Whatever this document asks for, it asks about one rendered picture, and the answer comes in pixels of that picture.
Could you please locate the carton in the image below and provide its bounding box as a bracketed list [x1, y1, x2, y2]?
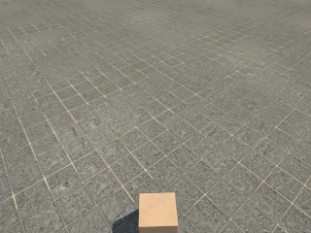
[138, 192, 179, 233]

